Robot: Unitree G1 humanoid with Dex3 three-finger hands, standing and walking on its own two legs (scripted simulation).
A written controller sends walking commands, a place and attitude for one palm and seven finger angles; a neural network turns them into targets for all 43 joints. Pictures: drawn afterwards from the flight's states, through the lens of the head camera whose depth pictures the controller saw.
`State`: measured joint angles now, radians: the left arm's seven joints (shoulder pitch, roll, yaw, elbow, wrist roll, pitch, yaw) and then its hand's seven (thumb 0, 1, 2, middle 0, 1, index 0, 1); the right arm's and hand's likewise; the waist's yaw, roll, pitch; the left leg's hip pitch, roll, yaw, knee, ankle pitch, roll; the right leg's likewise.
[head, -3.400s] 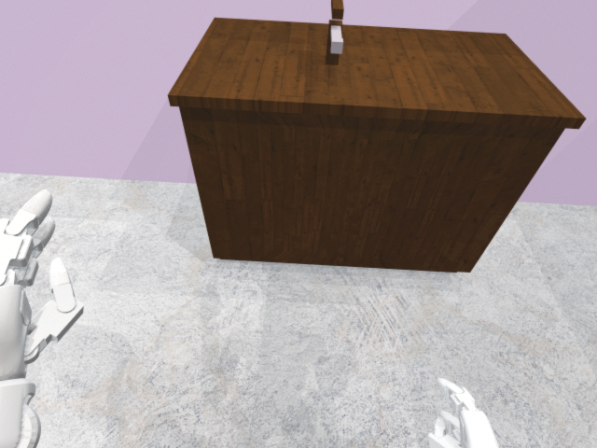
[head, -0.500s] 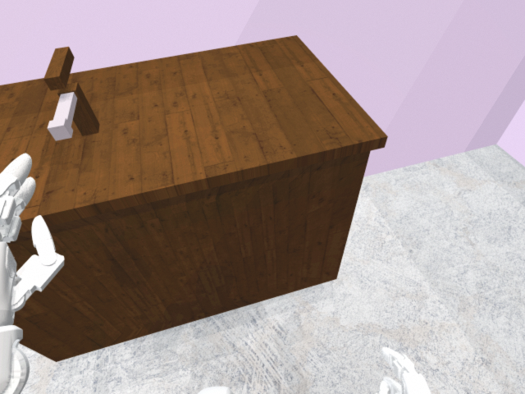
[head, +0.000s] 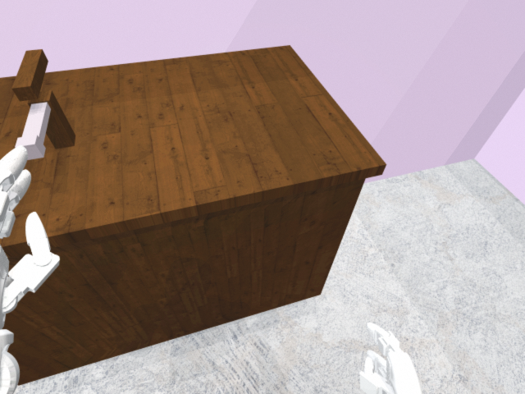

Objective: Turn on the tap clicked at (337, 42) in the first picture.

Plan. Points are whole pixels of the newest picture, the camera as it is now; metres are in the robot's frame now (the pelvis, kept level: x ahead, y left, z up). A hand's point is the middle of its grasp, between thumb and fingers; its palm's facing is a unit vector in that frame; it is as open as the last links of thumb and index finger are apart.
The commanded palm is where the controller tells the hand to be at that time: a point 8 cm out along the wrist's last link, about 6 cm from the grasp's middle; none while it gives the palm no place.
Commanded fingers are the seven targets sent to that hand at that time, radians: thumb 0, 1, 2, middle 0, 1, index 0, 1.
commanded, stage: come to a stop and stand still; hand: left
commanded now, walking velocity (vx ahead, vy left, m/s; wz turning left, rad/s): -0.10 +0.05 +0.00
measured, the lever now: (30, 147) +0.44 +0.40 +0.13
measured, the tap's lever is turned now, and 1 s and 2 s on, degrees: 0 0 0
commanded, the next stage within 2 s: look again from close up in 1.04 s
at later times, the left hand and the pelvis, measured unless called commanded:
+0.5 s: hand (29, 298) +0.18 +0.25 +0.17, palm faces +0.44 -0.81 -0.39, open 7.4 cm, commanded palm +0.13 +0.28 +0.18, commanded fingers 0.00 0.90 0.90 -0.20 -0.30 -0.20 -0.30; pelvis -0.03 +0.00 +0.00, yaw +0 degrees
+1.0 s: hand (29, 328) +0.15 +0.24 +0.16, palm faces +0.42 -0.82 -0.39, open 7.4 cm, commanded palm +0.10 +0.28 +0.18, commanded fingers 0.00 0.90 0.90 -0.20 -0.30 -0.20 -0.30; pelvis -0.06 +0.00 +0.00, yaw +0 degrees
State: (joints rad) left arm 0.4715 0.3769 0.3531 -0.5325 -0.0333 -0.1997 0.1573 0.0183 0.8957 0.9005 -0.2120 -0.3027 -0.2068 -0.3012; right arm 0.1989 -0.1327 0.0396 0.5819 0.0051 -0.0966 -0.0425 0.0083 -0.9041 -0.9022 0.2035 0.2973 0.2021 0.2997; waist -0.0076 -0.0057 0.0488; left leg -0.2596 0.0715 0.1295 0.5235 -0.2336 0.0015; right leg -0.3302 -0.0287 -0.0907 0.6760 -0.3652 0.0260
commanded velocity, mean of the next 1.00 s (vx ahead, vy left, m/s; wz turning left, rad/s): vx -0.01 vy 0.03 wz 0.00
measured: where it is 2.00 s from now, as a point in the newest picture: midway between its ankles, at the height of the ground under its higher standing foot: outside the picture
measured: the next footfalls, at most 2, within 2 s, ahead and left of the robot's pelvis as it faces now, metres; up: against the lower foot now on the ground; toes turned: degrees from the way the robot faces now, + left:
right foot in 0.04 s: +0.07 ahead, -0.11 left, +0.00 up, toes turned -3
left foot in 0.36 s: +0.03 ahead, +0.10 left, +0.00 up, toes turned +0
